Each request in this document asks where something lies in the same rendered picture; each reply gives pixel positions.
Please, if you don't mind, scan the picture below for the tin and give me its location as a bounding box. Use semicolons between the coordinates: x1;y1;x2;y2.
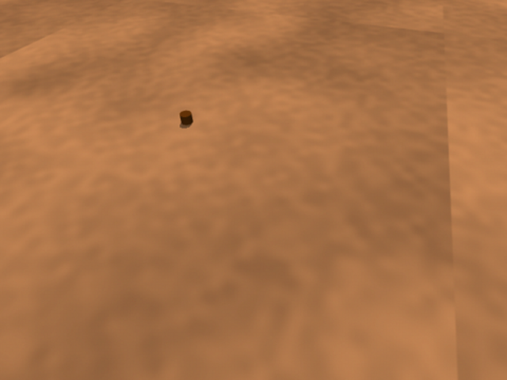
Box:
180;111;193;125

